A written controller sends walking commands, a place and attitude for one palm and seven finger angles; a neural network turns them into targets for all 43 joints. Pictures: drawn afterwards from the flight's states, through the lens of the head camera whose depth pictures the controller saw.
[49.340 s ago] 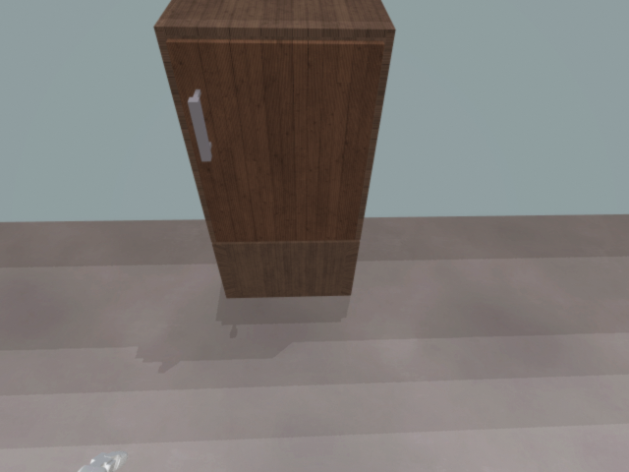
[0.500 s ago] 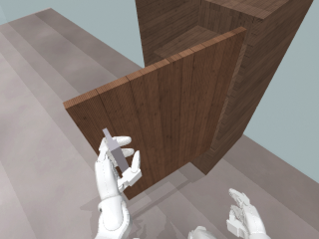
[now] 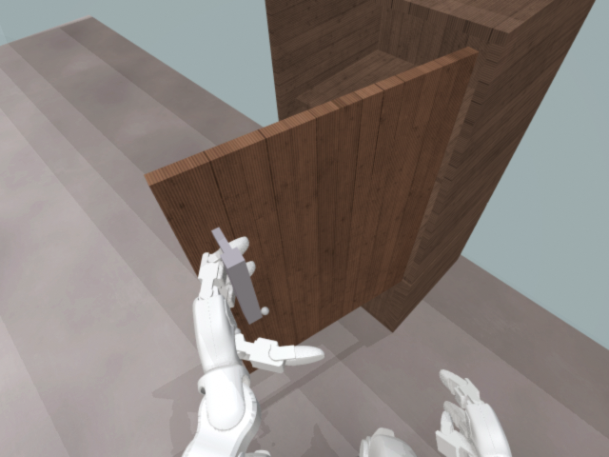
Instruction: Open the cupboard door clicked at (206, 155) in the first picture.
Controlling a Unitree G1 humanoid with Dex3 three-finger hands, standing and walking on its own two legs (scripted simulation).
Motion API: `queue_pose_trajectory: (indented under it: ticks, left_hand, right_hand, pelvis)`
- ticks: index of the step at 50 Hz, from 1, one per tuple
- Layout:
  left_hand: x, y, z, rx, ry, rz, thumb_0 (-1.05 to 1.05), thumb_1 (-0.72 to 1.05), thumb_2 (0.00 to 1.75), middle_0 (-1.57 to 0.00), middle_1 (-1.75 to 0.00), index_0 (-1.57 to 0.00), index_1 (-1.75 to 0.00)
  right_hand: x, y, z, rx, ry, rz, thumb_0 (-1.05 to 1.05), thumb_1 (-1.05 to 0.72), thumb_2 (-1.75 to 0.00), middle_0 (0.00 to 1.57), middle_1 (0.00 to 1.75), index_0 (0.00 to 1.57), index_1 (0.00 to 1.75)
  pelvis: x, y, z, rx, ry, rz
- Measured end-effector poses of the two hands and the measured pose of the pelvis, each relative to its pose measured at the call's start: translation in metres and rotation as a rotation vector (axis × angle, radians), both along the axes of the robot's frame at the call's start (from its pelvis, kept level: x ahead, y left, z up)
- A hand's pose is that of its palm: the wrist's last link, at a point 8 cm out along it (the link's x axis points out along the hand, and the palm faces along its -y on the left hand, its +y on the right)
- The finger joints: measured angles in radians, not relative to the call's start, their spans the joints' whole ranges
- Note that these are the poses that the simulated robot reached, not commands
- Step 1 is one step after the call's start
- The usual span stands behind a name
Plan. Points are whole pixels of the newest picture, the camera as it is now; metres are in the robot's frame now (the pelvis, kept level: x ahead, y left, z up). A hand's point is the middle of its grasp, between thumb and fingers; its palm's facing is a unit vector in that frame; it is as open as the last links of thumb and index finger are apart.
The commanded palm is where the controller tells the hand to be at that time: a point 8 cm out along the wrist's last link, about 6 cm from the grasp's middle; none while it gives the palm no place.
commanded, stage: open thumb and fingers to let go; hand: left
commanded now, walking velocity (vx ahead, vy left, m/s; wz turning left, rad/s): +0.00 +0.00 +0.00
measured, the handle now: (237, 278) +0.33 +0.11 +0.06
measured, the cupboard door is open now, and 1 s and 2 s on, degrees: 77 78 78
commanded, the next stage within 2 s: slide the hand sideways off the handle in 0.08 s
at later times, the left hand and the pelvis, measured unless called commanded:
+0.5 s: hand (257, 343) +0.24 +0.07 +0.07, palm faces -0.18 -0.98 +0.03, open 16.2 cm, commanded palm +0.22 +0.12 +0.06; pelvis +0.00 +0.03 +0.00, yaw +0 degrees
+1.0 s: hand (217, 363) +0.22 +0.12 +0.06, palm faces -0.07 -1.00 -0.01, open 16.1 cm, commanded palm +0.18 +0.18 +0.06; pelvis +0.02 +0.02 -0.01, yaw -1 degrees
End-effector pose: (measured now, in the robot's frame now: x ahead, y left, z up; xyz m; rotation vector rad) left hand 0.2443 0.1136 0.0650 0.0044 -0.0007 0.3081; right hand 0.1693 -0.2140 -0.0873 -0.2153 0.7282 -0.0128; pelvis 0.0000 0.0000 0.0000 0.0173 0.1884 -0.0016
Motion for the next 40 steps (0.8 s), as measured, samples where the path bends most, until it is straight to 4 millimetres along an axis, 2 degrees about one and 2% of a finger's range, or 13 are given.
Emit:
queue_pose_trajectory:
  ticks: [3,11,17,21,26,31,40]
  left_hand:
    - [0.002,0.001,0.0,0.0,0.002,-0.012,-0.01,-0.49,0.31,-0.25,-0.74,-0.25,-0.75]
    - [0.001,0.006,0.001,0.006,0.005,-0.039,-0.01,-0.5,0.3,-0.34,-0.61,-0.33,-0.62]
    - [-0.008,0.019,0.0,0.087,-0.007,-0.362,-0.01,-0.5,0.3,-0.25,-0.46,-0.18,-0.48]
    - [-0.012,0.018,0.001,0.022,0.012,-0.495,-0.01,-0.5,0.3,-0.2,-0.38,-0.13,-0.39]
    - [-0.015,0.015,0.001,-0.047,0.022,-0.481,-0.01,-0.5,0.3,-0.15,-0.33,-0.17,-0.36]
    - [-0.017,0.014,0.0,-0.026,0.016,-0.459,-0.01,-0.5,0.3,-0.17,-0.34,-0.19,-0.34]
    - [-0.025,0.032,-0.003,0.003,0.053,-0.442,-0.01,-0.5,0.3,-0.18,-0.33,-0.2,-0.33]
  right_hand:
    - [0.0,0.006,0.0,0.008,0.003,0.005,0.01,-0.91,-0.9,0.2,0.3,0.2,0.3]
    - [0.006,0.017,0.002,0.017,0.003,0.026,0.01,-0.91,-0.9,0.2,0.3,0.2,0.3]
    - [0.008,0.018,0.003,-0.001,-0.02,0.048,0.01,-0.91,-0.9,0.2,0.3,0.2,0.3]
    - [0.009,0.02,0.007,0.005,-0.056,0.023,0.01,-0.91,-0.9,0.2,0.3,0.2,0.3]
    - [0.012,0.025,0.016,0.014,-0.1,0.008,0.01,-0.91,-0.9,0.2,0.3,0.2,0.3]
    - [0.015,0.03,0.019,0.017,-0.112,0.019,0.01,-0.91,-0.9,0.2,0.3,0.2,0.3]
    - [0.019,0.03,0.014,0.025,-0.089,0.004,0.01,-0.91,-0.9,0.2,0.3,0.2,0.3]
  pelvis:
    - [0.0,0.003,0.0,-0.001,0.0,-0.002]
    - [0.003,0.01,0.001,-0.007,-0.001,-0.002]
    - [0.003,0.015,-0.003,-0.013,-0.007,0.016]
    - [0.003,0.021,-0.002,-0.02,-0.018,0.015]
    - [0.005,0.026,-0.002,-0.015,-0.01,0.001]
    - [0.008,0.028,-0.006,-0.014,0.002,-0.008]
    - [0.016,0.027,-0.009,-0.019,0.011,-0.016]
